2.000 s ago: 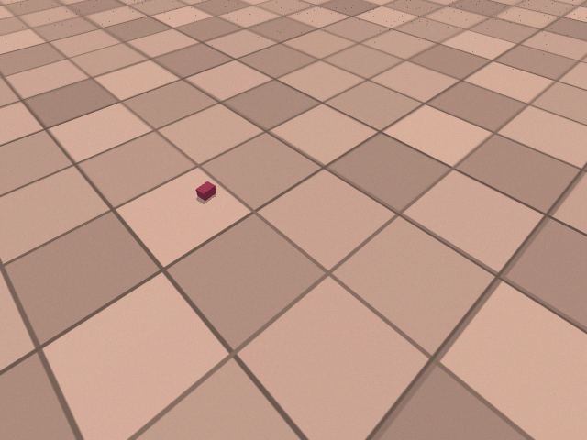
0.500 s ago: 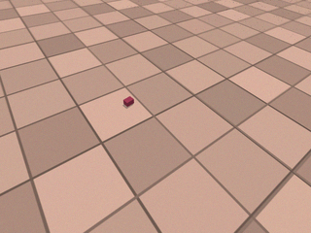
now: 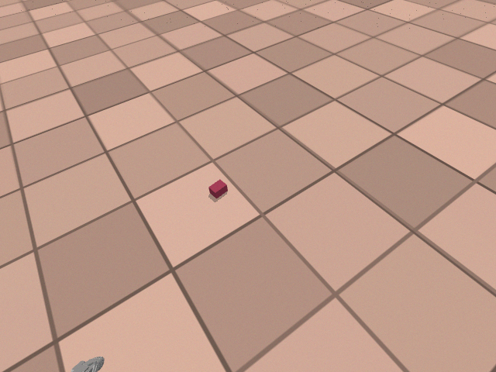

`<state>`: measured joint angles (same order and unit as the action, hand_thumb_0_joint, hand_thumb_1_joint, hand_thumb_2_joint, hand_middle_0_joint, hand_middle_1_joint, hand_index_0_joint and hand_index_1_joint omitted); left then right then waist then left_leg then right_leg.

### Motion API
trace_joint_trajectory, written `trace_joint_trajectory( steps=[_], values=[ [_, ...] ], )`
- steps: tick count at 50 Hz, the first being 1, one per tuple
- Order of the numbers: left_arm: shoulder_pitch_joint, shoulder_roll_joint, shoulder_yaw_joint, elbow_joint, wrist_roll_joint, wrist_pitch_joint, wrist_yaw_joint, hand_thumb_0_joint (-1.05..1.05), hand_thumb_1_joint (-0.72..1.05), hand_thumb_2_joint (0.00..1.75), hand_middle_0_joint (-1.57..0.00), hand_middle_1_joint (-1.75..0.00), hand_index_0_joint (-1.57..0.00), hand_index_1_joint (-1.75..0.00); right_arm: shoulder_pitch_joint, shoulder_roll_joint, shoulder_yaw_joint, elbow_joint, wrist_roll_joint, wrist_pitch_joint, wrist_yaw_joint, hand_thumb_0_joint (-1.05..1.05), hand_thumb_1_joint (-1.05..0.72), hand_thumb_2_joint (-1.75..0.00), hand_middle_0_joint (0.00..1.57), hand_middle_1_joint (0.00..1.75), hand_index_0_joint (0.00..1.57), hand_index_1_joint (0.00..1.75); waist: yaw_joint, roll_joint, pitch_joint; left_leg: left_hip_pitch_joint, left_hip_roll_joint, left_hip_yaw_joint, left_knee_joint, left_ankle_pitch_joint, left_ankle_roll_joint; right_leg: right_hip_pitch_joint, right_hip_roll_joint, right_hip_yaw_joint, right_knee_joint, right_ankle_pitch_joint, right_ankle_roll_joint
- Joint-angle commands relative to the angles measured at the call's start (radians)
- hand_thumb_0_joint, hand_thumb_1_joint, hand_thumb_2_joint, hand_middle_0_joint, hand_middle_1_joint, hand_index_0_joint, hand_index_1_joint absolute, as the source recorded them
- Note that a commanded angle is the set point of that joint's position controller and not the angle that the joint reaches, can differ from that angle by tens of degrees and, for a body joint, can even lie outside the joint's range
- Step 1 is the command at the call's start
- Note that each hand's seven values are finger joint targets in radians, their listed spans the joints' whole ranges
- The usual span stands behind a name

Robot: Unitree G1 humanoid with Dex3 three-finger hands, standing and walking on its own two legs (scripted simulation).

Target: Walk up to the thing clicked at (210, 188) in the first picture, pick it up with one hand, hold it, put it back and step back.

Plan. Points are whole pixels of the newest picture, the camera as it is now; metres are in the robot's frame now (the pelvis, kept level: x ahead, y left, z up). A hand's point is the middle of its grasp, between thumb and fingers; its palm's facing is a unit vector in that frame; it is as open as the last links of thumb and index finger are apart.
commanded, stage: walk up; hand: left
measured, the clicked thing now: (218, 188) +1.13 +0.21 -0.73
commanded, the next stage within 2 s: none
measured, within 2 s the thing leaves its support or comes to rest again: neither
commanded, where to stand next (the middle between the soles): +0.77 -0.03 m, yaw +0 degrees
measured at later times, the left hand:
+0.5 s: hand (112, 322) +0.27 +0.30 -0.15, palm faces -0.04 -0.95 -0.32, open 7.4 cm
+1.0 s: hand (157, 215) +0.50 +0.24 -0.11, palm faces -0.03 -0.92 -0.40, open 7.4 cm
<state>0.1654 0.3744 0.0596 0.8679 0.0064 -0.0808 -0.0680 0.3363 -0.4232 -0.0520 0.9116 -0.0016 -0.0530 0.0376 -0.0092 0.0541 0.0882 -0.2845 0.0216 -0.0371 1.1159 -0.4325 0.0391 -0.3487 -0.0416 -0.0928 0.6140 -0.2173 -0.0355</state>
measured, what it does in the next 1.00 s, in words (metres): walks ahead: left foot, then right foot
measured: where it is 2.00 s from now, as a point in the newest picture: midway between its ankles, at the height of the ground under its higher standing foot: (267, 258)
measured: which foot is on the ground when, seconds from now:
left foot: up 0.00-0.28, down 0.30-0.76, up 0.78-1.00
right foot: down 0.00-0.34, up 0.36-0.72, down 0.74-1.00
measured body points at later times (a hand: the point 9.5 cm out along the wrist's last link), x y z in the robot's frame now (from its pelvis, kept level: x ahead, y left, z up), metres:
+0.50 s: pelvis +0.24 +0.03 +0.01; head +0.26 +0.06 +0.46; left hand +0.27 +0.35 -0.12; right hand +0.33 -0.29 -0.07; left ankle +0.27 +0.14 -0.72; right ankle +0.23 -0.13 -0.66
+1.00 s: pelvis +0.43 -0.03 +0.01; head +0.45 -0.05 +0.46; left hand +0.50 +0.29 -0.08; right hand +0.49 -0.35 -0.11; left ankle +0.48 +0.12 -0.68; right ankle +0.46 -0.13 -0.72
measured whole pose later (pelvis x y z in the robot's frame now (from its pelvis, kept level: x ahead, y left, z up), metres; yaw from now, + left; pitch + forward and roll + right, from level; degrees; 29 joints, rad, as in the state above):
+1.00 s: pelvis +0.43 -0.03 +0.01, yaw +0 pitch -2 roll +0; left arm 0.29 0.39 0.04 0.83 0.01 -0.08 -0.05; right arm 0.30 -0.42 -0.05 0.86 -0.01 -0.05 0.06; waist 0.01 0.05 0.08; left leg -0.48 0.08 0.01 0.90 -0.33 0.01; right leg -0.23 -0.01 -0.10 0.50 -0.23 -0.05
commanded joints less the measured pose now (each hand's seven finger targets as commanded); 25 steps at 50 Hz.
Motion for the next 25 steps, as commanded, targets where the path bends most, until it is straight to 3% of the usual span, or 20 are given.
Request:
trace_joint_trajectory(
  steps=[1,3,5,6,8,11,12,13,14,15,16,17,18,19,21,23,25],
  values=[
    [0.079,0.282,0.076,-0.054,-0.008,-0.022,0.025,0.0,0.9,0.9,-0.2,-0.3,-0.2,-0.3,0.065,-0.199,-0.055,-0.061,0.003,-0.03,0.005,0.0,-0.9,-0.9,0.2,0.3,0.2,0.3,0.02,-0.207,-0.022,-0.264,0.078,-0.034,-0.031,0.124,-0.001,0.158,-0.237,0.308,-0.399,-0.189,-0.176],
    [0.094,0.279,0.072,-0.069,-0.003,-0.029,0.023,0.0,0.9,0.9,-0.2,-0.3,-0.2,-0.3,0.053,-0.185,-0.06,-0.062,-0.008,-0.022,0.021,0.0,-0.9,-0.9,0.2,0.3,0.2,0.3,0.021,-0.206,-0.008,-0.237,0.076,0.009,-0.134,0.162,-0.027,0.114,-0.206,0.226,-0.404,-0.117,-0.18],
    [0.083,0.299,0.079,-0.087,0.006,-0.032,0.02,0.0,0.9,0.9,-0.2,-0.3,-0.2,-0.3,-0.009,-0.176,-0.06,-0.09,-0.017,-0.019,0.033,0.0,-0.9,-0.9,0.2,0.3,0.2,0.3,0.027,-0.216,0.002,-0.23,0.096,0.038,-0.27,0.156,-0.045,0.083,-0.223,0.195,-0.425,-0.163,-0.201],
    [0.101,0.298,0.08,-0.091,0.008,-0.032,0.018,0.0,0.9,0.9,-0.2,-0.3,-0.2,-0.3,-0.05,-0.172,-0.061,-0.103,-0.021,-0.021,0.037,0.0,-0.9,-0.9,0.2,0.3,0.2,0.3,0.041,-0.193,0.004,-0.226,0.091,0.049,-0.335,0.172,-0.049,0.095,-0.213,0.186,-0.413,-0.163,-0.198],
    [0.128,0.3,0.079,-0.095,0.011,-0.032,0.013,0.0,0.9,0.9,-0.2,-0.3,-0.2,-0.3,-0.109,-0.16,-0.061,-0.125,-0.023,-0.027,0.043,0.0,-0.9,-0.9,0.2,0.3,0.2,0.3,0.06,-0.165,-0.007,-0.193,0.083,0.073,-0.435,0.247,-0.042,0.12,-0.204,0.162,-0.39,-0.116,-0.179],
    [0.13,0.315,0.074,-0.101,0.008,-0.027,0.008,0.0,0.9,0.9,-0.2,-0.3,-0.2,-0.3,-0.131,-0.159,-0.068,-0.129,-0.018,-0.035,0.043,0.0,-0.9,-0.9,0.2,0.3,0.2,0.3,0.055,-0.164,-0.026,-0.092,0.062,0.104,-0.508,0.297,-0.03,0.106,-0.205,0.145,-0.353,-0.121,-0.162],
    [0.131,0.319,0.071,-0.101,0.007,-0.023,0.008,0.0,0.9,0.9,-0.2,-0.3,-0.2,-0.3,-0.131,-0.163,-0.07,-0.129,-0.016,-0.038,0.042,0.0,-0.9,-0.9,0.2,0.3,0.2,0.3,0.048,-0.15,-0.027,-0.043,0.052,0.112,-0.526,0.292,-0.026,0.083,-0.208,0.145,-0.325,-0.114,-0.158],
    [0.122,0.316,0.065,-0.104,0.007,-0.019,0.011,0.0,0.9,0.9,-0.2,-0.3,-0.2,-0.3,-0.099,-0.171,-0.074,-0.121,-0.018,-0.041,0.038,0.0,-0.9,-0.9,0.2,0.3,0.2,0.3,0.018,-0.126,-0.041,0.035,0.039,0.12,-0.55,0.291,-0.019,0.057,-0.203,0.13,-0.261,-0.08,-0.147],
    [0.125,0.294,0.053,-0.106,0.007,-0.017,0.015,0.0,0.9,0.9,-0.2,-0.3,-0.2,-0.3,-0.025,-0.192,-0.083,-0.1,-0.024,-0.047,0.029,0.0,-0.9,-0.9,0.2,0.3,0.2,0.3,-0.026,-0.072,-0.075,0.157,0.02,0.117,-0.566,0.246,-0.005,0.021,-0.176,0.102,-0.127,0.05,-0.127],
    [0.163,0.246,0.035,-0.106,0.003,-0.013,0.019,0.0,0.9,0.9,-0.2,-0.3,-0.2,-0.3,0.093,-0.241,-0.1,-0.068,-0.035,-0.055,0.017,0.0,-0.9,-0.9,0.2,0.3,0.2,0.3,-0.08,0.069,-0.148,0.313,0.039,0.054,-0.632,0.142,0.034,-0.033,-0.103,0.035,0.142,0.155,-0.097],
    [0.213,0.165,0.012,-0.123,-0.017,-0.01,0.025,0.0,0.9,0.9,-0.2,-0.3,-0.2,-0.3,0.175,-0.333,-0.124,-0.075,-0.054,-0.061,0.003,0.0,-0.9,-0.9,0.2,0.3,0.2,0.3,-0.095,0.3,-0.231,0.461,0.302,-0.362,-0.737,0.036,0.12,-0.226,0.014,-0.002,0.457,-0.095,-0.03],
    [0.229,0.251,0.034,-0.101,-0.019,-0.001,0.039,0.0,0.9,0.9,-0.2,-0.3,-0.2,-0.3,0.145,-0.375,-0.134,-0.107,-0.019,-0.059,0.0,0.0,-0.9,-0.9,0.2,0.3,0.2,0.3,-0.089,0.195,-0.237,0.454,0.435,-0.65,-0.852,-0.028,0.222,-0.324,0.066,0.106,0.554,-0.321,-0.026],
    [0.176,0.304,0.036,-0.086,-0.007,0.002,0.045,0.0,0.9,0.9,-0.2,-0.3,-0.2,-0.3,0.101,-0.341,-0.131,-0.106,0.006,-0.052,-0.004,0.0,-0.9,-0.9,0.2,0.3,0.2,0.3,-0.079,0.042,-0.169,0.364,0.415,-0.554,-0.835,0.029,0.229,-0.332,0.012,0.182,0.617,-0.27,-0.029],
    [0.193,0.291,0.032,-0.074,-0.012,0.002,0.043,0.0,0.9,0.9,-0.2,-0.3,-0.2,-0.3,0.054,-0.307,-0.109,-0.124,0.014,-0.052,-0.011,0.0,-0.9,-0.9,0.2,0.3,0.2,0.3,-0.046,0.015,-0.116,0.308,0.369,-0.403,-0.826,0.153,0.196,-0.318,-0.008,0.203,0.599,-0.213,-0.023],
    [0.236,0.271,0.034,-0.038,-0.018,0.006,0.036,0.0,0.9,0.9,-0.2,-0.3,-0.2,-0.3,-0.004,-0.254,-0.084,-0.133,0.012,-0.056,-0.014,0.0,-0.9,-0.9,0.2,0.3,0.2,0.3,0.0,0.069,-0.054,0.191,0.298,-0.202,-0.821,0.318,0.159,-0.259,-0.057,0.182,0.501,-0.156,-0.014],
    [0.253,0.252,0.036,-0.03,-0.012,0.011,0.022,0.0,0.9,0.9,-0.2,-0.3,-0.2,-0.3,-0.018,-0.243,-0.077,-0.143,0.005,-0.062,-0.012,0.0,-0.9,-0.9,0.2,0.3,0.2,0.3,0.01,0.102,-0.068,0.153,0.265,-0.103,-0.812,0.436,0.166,-0.193,-0.061,0.144,0.421,-0.122,0.01],
    [0.209,0.233,0.034,-0.05,-0.006,0.016,0.009,0.0,0.9,0.9,-0.2,-0.3,-0.2,-0.3,-0.002,-0.251,-0.079,-0.151,-0.001,-0.065,-0.012,0.0,-0.9,-0.9,0.2,0.3,0.2,0.3,-0.003,0.121,-0.058,0.169,0.26,-0.063,-0.821,0.459,0.184,-0.211,-0.069,0.109,0.321,-0.095,0.027]
  ],
)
